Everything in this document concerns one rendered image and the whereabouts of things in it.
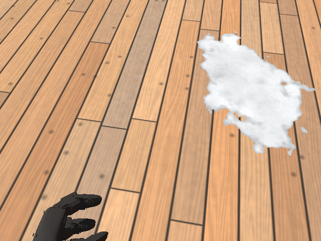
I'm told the left robot hand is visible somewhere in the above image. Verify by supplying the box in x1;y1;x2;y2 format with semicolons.
33;192;108;241

